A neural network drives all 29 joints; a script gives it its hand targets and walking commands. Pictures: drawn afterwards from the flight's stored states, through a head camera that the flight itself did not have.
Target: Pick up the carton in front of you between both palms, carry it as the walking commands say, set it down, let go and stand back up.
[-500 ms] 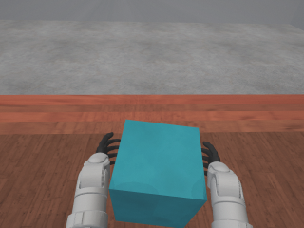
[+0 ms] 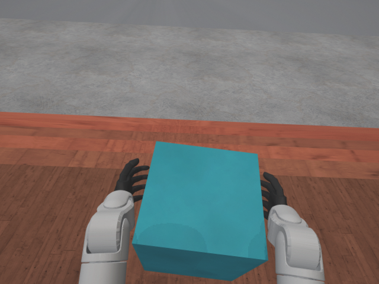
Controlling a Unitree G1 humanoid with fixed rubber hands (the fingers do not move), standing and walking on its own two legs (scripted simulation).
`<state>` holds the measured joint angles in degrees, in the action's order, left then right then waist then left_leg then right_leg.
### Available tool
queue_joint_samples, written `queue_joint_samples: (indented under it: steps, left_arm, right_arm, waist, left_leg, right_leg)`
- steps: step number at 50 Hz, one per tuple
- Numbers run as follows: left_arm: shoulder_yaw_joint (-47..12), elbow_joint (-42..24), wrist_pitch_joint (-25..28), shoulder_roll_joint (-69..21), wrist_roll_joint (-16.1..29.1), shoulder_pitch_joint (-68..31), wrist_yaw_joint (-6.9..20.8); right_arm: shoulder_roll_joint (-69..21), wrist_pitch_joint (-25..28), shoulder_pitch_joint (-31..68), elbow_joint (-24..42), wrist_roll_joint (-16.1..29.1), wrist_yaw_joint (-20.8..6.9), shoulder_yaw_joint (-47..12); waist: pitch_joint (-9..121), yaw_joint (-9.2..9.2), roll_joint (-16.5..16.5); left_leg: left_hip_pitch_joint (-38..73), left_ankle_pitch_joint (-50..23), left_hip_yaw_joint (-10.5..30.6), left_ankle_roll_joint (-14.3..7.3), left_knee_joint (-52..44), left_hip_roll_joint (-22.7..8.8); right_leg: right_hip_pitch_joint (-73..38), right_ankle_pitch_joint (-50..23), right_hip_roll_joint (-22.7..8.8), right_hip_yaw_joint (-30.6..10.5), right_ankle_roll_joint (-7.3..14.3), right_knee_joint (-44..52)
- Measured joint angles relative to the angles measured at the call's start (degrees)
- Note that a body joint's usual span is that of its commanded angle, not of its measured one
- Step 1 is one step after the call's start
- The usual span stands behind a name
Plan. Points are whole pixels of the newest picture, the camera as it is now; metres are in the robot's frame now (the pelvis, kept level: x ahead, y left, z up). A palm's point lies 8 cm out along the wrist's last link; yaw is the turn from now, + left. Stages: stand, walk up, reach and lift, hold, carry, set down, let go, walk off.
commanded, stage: carry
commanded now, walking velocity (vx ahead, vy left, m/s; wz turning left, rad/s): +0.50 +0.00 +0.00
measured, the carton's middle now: (196, 216) +0.29 +0.00 +0.02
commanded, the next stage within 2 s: none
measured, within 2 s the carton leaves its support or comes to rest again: neither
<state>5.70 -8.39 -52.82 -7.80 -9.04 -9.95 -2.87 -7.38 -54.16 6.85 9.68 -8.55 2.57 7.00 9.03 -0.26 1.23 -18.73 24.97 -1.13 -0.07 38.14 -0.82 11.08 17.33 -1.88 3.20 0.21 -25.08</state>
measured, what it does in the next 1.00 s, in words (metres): walks ahead: left foot, then right foot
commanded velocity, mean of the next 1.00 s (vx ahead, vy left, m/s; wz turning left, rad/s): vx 0.50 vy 0.00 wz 0.00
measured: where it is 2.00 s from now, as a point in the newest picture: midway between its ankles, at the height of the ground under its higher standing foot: (190, 177)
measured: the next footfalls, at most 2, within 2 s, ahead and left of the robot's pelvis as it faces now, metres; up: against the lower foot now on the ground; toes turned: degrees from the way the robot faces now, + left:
left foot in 0.12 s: +0.11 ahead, +0.11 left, +0.00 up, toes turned +7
right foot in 0.48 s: +0.43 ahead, -0.12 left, +0.00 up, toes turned -12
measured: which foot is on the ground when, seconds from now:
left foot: up 0.00-0.10, down 0.12-0.52, up 0.54-0.94, down 0.96-1.00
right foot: down 0.00-0.14, up 0.16-0.46, down 0.48-0.98, up 1.00-1.00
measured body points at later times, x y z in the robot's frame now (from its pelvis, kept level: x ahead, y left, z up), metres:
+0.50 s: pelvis +0.27 -0.02 -0.02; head +0.25 -0.01 +0.43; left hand +0.52 +0.14 +0.07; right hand +0.50 -0.18 +0.06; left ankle +0.08 +0.10 -0.74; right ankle +0.39 -0.11 -0.74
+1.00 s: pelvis +0.59 +0.01 -0.03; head +0.57 +0.03 +0.42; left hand +0.84 +0.17 +0.06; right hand +0.83 -0.14 +0.06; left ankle +0.69 +0.10 -0.74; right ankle +0.41 -0.11 -0.71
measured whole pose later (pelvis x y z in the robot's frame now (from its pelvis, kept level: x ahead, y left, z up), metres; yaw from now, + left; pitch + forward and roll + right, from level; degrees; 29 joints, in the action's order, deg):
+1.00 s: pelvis +0.59 +0.01 -0.03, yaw -1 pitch +3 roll +0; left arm 3.2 -30.4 -65.0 -7.5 -0.9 3.2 -9.7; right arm -7.5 -64.6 -3.0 27.8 -0.2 9.3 2.3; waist 7.9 -0.5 2.1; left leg -28.9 9.5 -12.8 -4.3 35.8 -3.7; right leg 6.4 28.1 -6.9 8.2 -1.4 -43.9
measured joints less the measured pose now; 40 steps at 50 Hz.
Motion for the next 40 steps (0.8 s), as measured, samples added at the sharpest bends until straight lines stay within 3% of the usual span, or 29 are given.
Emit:
queue_joint_samples:
  steps: [3, 6, 7, 10, 13, 18, 23, 25, 27, 29, 31, 36, 40]
  left_arm:
    - [-1.45, -7.58, -3.16, 0.25, 1.39, 2.04, -1.53]
    - [-2.25, -13.84, -6.47, 0.42, 2.97, 4.07, -2.65]
    - [-2.02, -15.27, -7.32, 0.51, 3.53, 5.18, -2.88]
    - [-1.82, -17.26, -10.19, 0.51, 5.74, 9.64, -4.17]
    - [-2.5, -18.21, -11.79, 0.31, 7.51, 12.39, -4.73]
    - [-2.7, -20.41, -10.87, 0.12, 8.73, 13.99, -7.1]
    - [-2.26, -21.82, -10.13, 0.0, 9.55, 14.99, -9.25]
    - [-2.35, -21.6, -10.04, 0.09, 9.96, 14.1, -9.32]
    - [-2.98, -19.62, -9.85, 0.24, 10.16, 12.82, -9.2]
    - [-3.26, -18.87, -10.0, 0.22, 10.58, 12.88, -8.62]
    - [-3.1, -19.54, -10.05, 0.05, 10.43, 14.08, -7.28]
    - [-3.22, -21.0, -9.7, -0.08, 9.3, 15.45, -5.97]
    - [-3.86, -22.0, -9.56, 0.06, 9.06, 14.71, -5.54]
  right_arm:
    - [0.07, -2.57, -1.2, 6.13, 1.57, 0.64, -1.17]
    - [0.09, -5.67, -2.62, 11.63, 3.01, 1.46, -2.16]
    - [0.06, -6.68, -3.05, 12.48, 3.35, 1.92, -2.89]
    - [0.05, -9.86, -6.45, 13.59, 4.44, 3.33, -4.67]
    - [-0.3, -12.04, -10.55, 16.62, 6.04, 5.25, -4.76]
    - [-0.43, -12.01, -11.79, 19.62, 8.81, 7.36, -4.54]
    - [-0.41, -11.36, -11.92, 20.53, 10.26, 8.52, -4.9]
    - [-0.37, -11.08, -11.88, 21.17, 10.35, 8.8, -4.62]
    - [-0.34, -10.68, -11.26, 20.0, 10.06, 8.82, -3.37]
    - [-0.26, -10.64, -10.78, 18.85, 9.73, 8.45, -2.79]
    - [-0.3, -10.42, -11.09, 18.34, 9.78, 7.46, -3.24]
    - [-0.48, -9.18, -12.84, 19.26, 7.9, 5.54, -4.79]
    - [-0.5, -9.35, -12.96, 21.64, 7.22, 5.28, -4.72]
  waist:
    - [0.24, 0.66, 1.42]
    - [0.17, 1.54, 1.57]
    - [0.48, 1.71, 1.6]
    - [1.4, 1.21, 0.2]
    - [1.58, -0.14, -1.24]
    - [0.5, -1.97, -1.67]
    - [-0.13, -2.03, -2.04]
    - [-0.69, -1.49, -2.43]
    - [-1.27, -0.15, -2.65]
    - [-2.07, 0.81, -2.42]
    - [-2.58, 1.59, -2.1]
    - [-1.9, 2.95, -0.69]
    - [-0.98, 2.2, -0.87]
  left_leg:
    - [-2.69, -1.48, -4.25, -0.22, -2.38, 0.56]
    - [-0.87, -8.23, -7.84, -0.95, -11.86, 1.17]
    - [-0.41, -12.28, -8.51, -1.82, -12.17, 1.29]
    - [1.44, -9.65, -9.35, -3.15, -10.73, 0.74]
    - [6.01, -8.98, -8.65, -2.38, -15.72, 0.25]
    - [14.29, -8.07, -7.9, -1.17, -22.71, -0.42]
    - [21.24, -1.74, -7.06, 1.38, -22.0, -2.21]
    - [20.6, 3.66, -6.7, 2.08, -13.22, -4.06]
    - [13.05, 2.91, -4.12, 1.31, 6.0, -5.13]
    - [3.88, 0.48, -1.6, 0.21, 22.25, -4.0]
    - [-3.14, -3.9, -1.72, -0.71, 27.54, -3.88]
    - [-12.39, -10.06, -3.88, -1.31, 15.45, -4.56]
    - [-14.09, -15.8, -6.02, -0.61, 1.62, -4.97]
  right_leg:
    - [-1.66, 0.17, -1.63, -0.33, -0.82, 2.88]
    - [-2.15, 3.7, -2.61, -0.88, -1.96, -0.14]
    - [-0.64, 5.97, -3.2, -0.55, -1.83, -4.78]
    - [8.15, 10.23, -2.43, 0.02, -0.69, -24.2]
    - [16.47, 6.13, -2.32, 2.02, 0.05, -31.82]
    - [22.89, -2.9, -3.29, 3.88, -0.22, -18.55]
    - [20.9, -9.92, -2.24, 8.28, 0.57, -5.39]
    - [17.92, -11.96, -1.26, 10.42, 2.42, -3.88]
    - [17.8, -9.62, -1.32, 11.36, 4.39, -8.55]
    - [15.08, -6.73, -1.14, 11.54, 4.53, -7.26]
    - [11.2, -7.09, -0.81, 11.46, 3.53, -3.08]
    - [2.13, -6.72, -0.93, 10.1, 2.67, 5.92]
    - [-4.29, -4.14, -1.25, 9.61, 1.16, 9.25]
